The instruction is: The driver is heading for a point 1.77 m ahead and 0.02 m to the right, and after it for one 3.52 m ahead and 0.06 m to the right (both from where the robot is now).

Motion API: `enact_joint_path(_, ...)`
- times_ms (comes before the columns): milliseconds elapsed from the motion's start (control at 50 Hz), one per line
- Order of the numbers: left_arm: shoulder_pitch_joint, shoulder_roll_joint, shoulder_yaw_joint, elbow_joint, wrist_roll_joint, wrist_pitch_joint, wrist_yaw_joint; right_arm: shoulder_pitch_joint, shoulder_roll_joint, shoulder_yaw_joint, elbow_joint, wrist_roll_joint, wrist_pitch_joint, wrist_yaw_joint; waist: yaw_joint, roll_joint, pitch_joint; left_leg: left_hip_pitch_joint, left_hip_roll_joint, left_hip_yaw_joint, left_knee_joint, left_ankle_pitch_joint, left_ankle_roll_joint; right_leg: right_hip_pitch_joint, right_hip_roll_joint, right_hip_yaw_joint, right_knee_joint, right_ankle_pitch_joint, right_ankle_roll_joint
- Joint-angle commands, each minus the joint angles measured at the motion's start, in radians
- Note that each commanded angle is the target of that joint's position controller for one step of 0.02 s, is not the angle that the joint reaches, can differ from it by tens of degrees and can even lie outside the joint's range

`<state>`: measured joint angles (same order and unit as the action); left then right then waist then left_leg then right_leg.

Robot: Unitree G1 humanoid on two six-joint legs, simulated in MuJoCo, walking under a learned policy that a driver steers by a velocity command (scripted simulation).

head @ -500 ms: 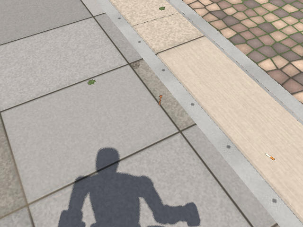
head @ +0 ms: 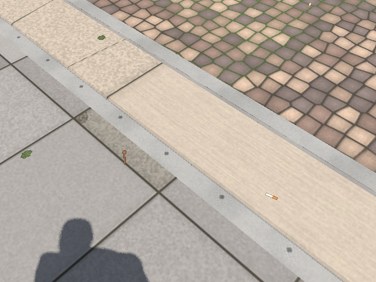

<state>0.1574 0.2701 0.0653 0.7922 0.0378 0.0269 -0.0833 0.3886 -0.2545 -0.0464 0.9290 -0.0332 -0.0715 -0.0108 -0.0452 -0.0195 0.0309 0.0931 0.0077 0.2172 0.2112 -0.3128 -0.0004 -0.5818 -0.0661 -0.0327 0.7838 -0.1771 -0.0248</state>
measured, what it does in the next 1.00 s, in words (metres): walks ahead: right foot, then left foot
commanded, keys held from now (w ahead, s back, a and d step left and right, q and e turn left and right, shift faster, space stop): w+e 0.04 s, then e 0.26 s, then q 0.28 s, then w+q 0.42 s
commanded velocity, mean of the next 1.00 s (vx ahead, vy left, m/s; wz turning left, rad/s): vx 0.23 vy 0.00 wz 0.00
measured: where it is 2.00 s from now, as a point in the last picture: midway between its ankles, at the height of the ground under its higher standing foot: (176, 197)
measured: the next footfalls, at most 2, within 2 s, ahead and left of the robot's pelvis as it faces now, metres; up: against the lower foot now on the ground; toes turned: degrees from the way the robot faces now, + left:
right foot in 0.10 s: +0.20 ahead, -0.13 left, +0.00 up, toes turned -9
left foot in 0.84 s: +0.29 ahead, +0.04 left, +0.00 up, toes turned +0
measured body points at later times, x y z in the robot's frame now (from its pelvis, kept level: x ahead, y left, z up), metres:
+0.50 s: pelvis +0.18 -0.08 +0.01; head +0.21 -0.10 +0.45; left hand +0.31 +0.16 -0.11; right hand +0.22 -0.34 -0.14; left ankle +0.29 +0.05 -0.69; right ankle +0.16 -0.12 -0.74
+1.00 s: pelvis +0.32 -0.02 +0.00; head +0.34 +0.00 +0.45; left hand +0.40 +0.26 -0.13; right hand +0.39 -0.30 -0.11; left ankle +0.25 +0.04 -0.74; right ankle +0.33 -0.16 -0.67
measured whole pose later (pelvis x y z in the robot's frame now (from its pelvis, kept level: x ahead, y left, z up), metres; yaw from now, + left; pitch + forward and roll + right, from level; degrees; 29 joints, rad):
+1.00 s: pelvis +0.32 -0.02 +0.00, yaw +5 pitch +1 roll +0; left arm 0.22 0.30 0.04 0.83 0.05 -0.04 -0.03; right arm 0.33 -0.27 -0.06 0.85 0.00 -0.02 0.01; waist 0.01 -0.04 0.02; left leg -0.07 -0.10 -0.07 0.34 -0.28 0.10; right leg -0.50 -0.04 -0.01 1.02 -0.33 0.02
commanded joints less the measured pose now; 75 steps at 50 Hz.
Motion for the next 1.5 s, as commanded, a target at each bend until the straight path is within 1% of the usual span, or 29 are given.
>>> enact_joint_path(20,-0.157,0.045,-0.001,-0.127,0.002,-0.019,-0.008,-0.007,-0.152,-0.033,-0.041,0.000,-0.013,-0.001,-0.010,0.115,0.112,-0.067,0.296,-0.079,-0.049,0.283,0.152,-0.043,0.003,-0.057,-0.087,-0.043,-0.048)
enact_joint_path(60,-0.114,0.053,0.004,-0.126,0.007,-0.023,0.000,-0.013,-0.176,-0.037,-0.035,0.003,-0.003,-0.003,0.022,0.116,0.080,-0.064,0.286,-0.022,0.097,0.636,0.131,0.078,0.062,-0.108,-0.135,-0.106,-0.088)
enact_joint_path(100,0.152,0.086,0.030,-0.050,0.021,-0.045,0.026,-0.014,-0.191,-0.037,-0.037,0.017,0.012,-0.005,0.142,0.060,-0.106,-0.147,0.229,0.044,0.540,0.857,0.083,0.424,0.165,-0.119,-0.245,-0.045,-0.133)
enact_joint_path(120,0.274,0.185,0.060,-0.027,0.031,-0.051,0.047,0.004,-0.142,-0.020,-0.073,0.028,0.010,0.001,0.186,-0.069,-0.226,-0.408,0.172,0.049,0.867,0.496,0.029,0.695,-0.012,0.136,-0.323,-0.136,-0.194)
enact_joint_path(140,0.233,0.310,0.083,-0.062,-0.002,-0.048,0.056,0.003,-0.067,-0.008,-0.147,0.029,0.003,0.012,0.121,-0.282,-0.329,-0.711,-0.024,-0.055,1.191,-0.264,-0.029,0.857,-0.315,0.696,-0.438,0.172,-0.324)
enact_joint_path(160,0.243,0.294,0.084,-0.058,-0.036,-0.042,0.057,-0.083,-0.149,-0.023,-0.152,0.018,0.005,0.009,0.161,-0.077,-0.324,-0.739,0.017,-0.236,1.233,-0.202,-0.021,0.821,-0.303,0.624,-0.433,0.461,-0.338)
enact_joint_path(200,0.148,0.172,0.050,-0.051,-0.037,-0.045,0.073,-0.082,-0.102,-0.007,-0.139,0.029,0.003,0.002,0.080,0.006,-0.118,-0.720,0.087,-0.235,1.129,-0.082,-0.009,0.595,-0.212,0.346,-0.396,0.723,-0.284)
enact_joint_path(260,0.064,0.119,0.027,-0.071,-0.038,-0.050,0.076,-0.036,-0.109,-0.012,-0.130,-0.012,0.050,0.004,0.010,-0.019,-0.099,-0.609,0.087,-0.236,1.012,-0.041,-0.027,0.437,-0.109,0.246,-0.432,0.747,-0.227)
enact_joint_path(320,0.081,0.149,0.033,-0.065,-0.032,-0.062,0.073,-0.034,-0.092,-0.011,-0.135,-0.003,0.078,0.005,-0.002,-0.005,-0.124,-0.615,0.066,-0.225,0.943,0.015,-0.044,0.419,-0.093,0.217,-0.448,0.778,-0.224)
enact_joint_path(440,0.128,0.060,-0.014,-0.015,-0.021,-0.067,0.094,-0.130,-0.065,-0.002,-0.127,0.007,0.093,0.009,0.040,-0.041,-0.086,-0.608,0.075,-0.233,0.707,0.139,-0.023,0.468,-0.091,0.156,-0.503,0.669,-0.143)
enact_joint_path(580,0.146,0.108,-0.010,0.029,-0.012,-0.045,0.121,-0.187,-0.085,-0.006,-0.133,0.013,0.095,0.008,0.070,-0.058,-0.030,-0.551,0.005,-0.217,0.546,-0.016,0.020,0.551,-0.154,0.131,-0.430,0.705,-0.171)
enact_joint_path(660,0.218,0.137,0.008,0.054,-0.003,-0.041,0.125,-0.258,-0.075,-0.006,-0.170,0.008,0.089,0.018,0.120,-0.032,0.012,-0.638,0.011,-0.201,0.522,-0.166,0.052,0.644,-0.238,0.257,-0.497,0.234,-0.251)
enact_joint_path(720,0.235,0.151,0.018,0.070,0.007,-0.058,0.119,-0.294,-0.065,-0.007,-0.196,0.019,0.079,0.030,0.125,-0.015,0.052,-0.682,0.008,-0.198,0.482,-0.174,0.076,0.706,-0.266,0.286,-0.527,0.160,-0.256)
enact_joint_path(780,0.194,0.163,0.024,0.072,0.001,-0.070,0.105,-0.262,-0.059,-0.010,-0.201,0.027,0.070,0.039,0.088,-0.037,0.013,-0.552,-0.030,-0.159,0.375,-0.130,0.107,0.686,-0.232,0.186,-0.472,0.331,-0.207)
enact_joint_path(820,0.079,0.169,0.023,0.048,-0.030,-0.070,0.098,-0.049,-0.076,-0.028,-0.133,0.010,0.059,0.041,-0.045,-0.013,-0.083,-0.142,-0.081,-0.155,0.183,0.019,0.155,0.455,-0.126,0.007,-0.220,0.500,-0.119)
enact_joint_path(840,0.020,0.127,0.006,0.006,-0.035,-0.076,0.095,0.103,-0.188,-0.064,-0.101,-0.014,0.051,0.031,-0.114,0.133,-0.160,0.097,0.105,-0.445,0.075,-0.096,0.229,0.206,-0.021,-0.107,0.087,0.288,-0.050)
enact_joint_path(860,0.005,0.046,-0.017,-0.052,-0.002,-0.084,0.082,0.112,-0.279,-0.077,-0.118,0.000,0.044,0.026,-0.074,0.281,-0.130,0.237,0.354,-0.899,0.004,-0.004,0.339,-0.179,0.140,-0.077,0.291,-0.376,-0.008)
enact_joint_path(880,-0.007,0.095,-0.009,-0.036,0.021,-0.084,0.080,0.100,-0.226,-0.067,-0.101,0.021,0.050,0.023,-0.070,0.121,-0.042,0.149,0.355,-0.831,0.037,0.078,0.382,-0.242,0.058,0.059,0.360,-0.377,-0.009)
enact_joint_path(920,0.013,0.122,-0.005,-0.027,-0.006,-0.097,0.064,-0.015,-0.159,-0.046,-0.125,0.029,0.049,0.020,0.010,0.039,0.055,0.004,0.240,-0.630,0.029,0.266,0.312,-0.200,0.004,0.065,0.308,-0.217,0.011)
enact_joint_path(980,0.034,0.119,-0.010,-0.023,0.018,-0.072,0.052,-0.048,-0.164,-0.043,-0.133,0.032,0.032,0.016,0.048,0.075,0.028,-0.078,0.139,-0.511,0.009,0.487,0.266,-0.106,0.016,0.021,0.251,-0.116,0.062)
enact_joint_path(1160,-0.236,0.086,-0.041,-0.154,-0.010,-0.075,0.044,0.071,-0.200,-0.056,-0.091,0.026,0.022,0.004,-0.030,0.115,0.053,-0.128,0.110,-0.531,0.044,0.632,0.203,-0.005,0.068,-0.003,-0.145,0.108,0.055)
enact_joint_path(1240,0.057,0.161,-0.010,-0.071,-0.013,-0.090,0.075,-0.012,-0.224,-0.058,-0.107,0.022,0.009,0.003,0.113,0.092,-0.088,-0.139,0.082,-0.510,0.328,0.911,0.129,0.401,0.127,-0.008,-0.268,0.040,-0.022)
enact_joint_path(1260,0.196,0.182,0.000,-0.039,-0.002,-0.100,0.089,-0.006,-0.197,-0.049,-0.102,0.024,0.002,0.008,0.178,0.063,-0.173,-0.222,0.036,-0.468,0.532,0.789,0.114,0.598,0.054,0.040,-0.299,0.039,-0.054)
enact_joint_path(1280,0.320,0.267,0.022,-0.032,0.025,-0.104,0.102,0.066,-0.100,-0.024,-0.129,0.047,-0.005,0.014,0.181,-0.110,-0.318,-0.419,-0.063,-0.386,0.855,0.406,0.079,0.822,-0.203,0.409,-0.352,-0.220,-0.142)
enact_joint_path(1300,0.307,0.294,0.032,0.001,0.010,-0.091,0.091,0.135,-0.104,-0.024,-0.124,0.043,-0.001,0.017,0.125,-0.276,-0.355,-0.580,-0.178,-0.352,1.051,-0.188,0.072,0.835,-0.339,0.834,-0.514,-0.219,-0.243)
enact_joint_path(1340,0.127,0.147,0.007,-0.028,-0.021,-0.090,0.075,0.004,-0.138,-0.021,-0.123,0.000,0.004,0.022,0.087,-0.034,-0.094,-0.673,-0.064,-0.364,1.091,-0.072,0.088,0.587,-0.263,0.637,-0.526,-0.302,-0.254)
enact_joint_path(1360,0.098,0.112,-0.003,-0.022,-0.016,-0.092,0.074,-0.045,-0.127,-0.017,-0.141,-0.004,0.003,0.028,0.067,-0.016,-0.038,-0.669,-0.023,-0.334,1.019,-0.043,0.089,0.504,-0.206,0.533,-0.547,-0.224,-0.229)
enact_joint_path(1440,0.148,0.115,-0.007,0.034,-0.025,-0.113,0.068,-0.068,-0.091,0.002,-0.166,-0.024,0.020,0.043,0.022,-0.064,-0.034,-0.594,0.024,-0.267,0.841,-0.049,0.038,0.390,-0.117,0.365,-0.565,0.144,-0.231)
enact_joint_path(1500,0.168,0.140,0.005,0.049,-0.029,-0.106,0.071,-0.190,-0.061,0.026,-0.213,-0.014,0.021,0.046,0.038,-0.072,0.005,-0.570,0.040,-0.227,0.623,0.020,0.000,0.308,-0.088,0.309,-0.612,0.079,-0.236)
Over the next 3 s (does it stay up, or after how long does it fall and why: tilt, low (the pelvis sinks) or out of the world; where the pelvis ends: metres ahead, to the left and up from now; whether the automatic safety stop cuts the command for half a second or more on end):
stays up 1.36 -0.03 0.00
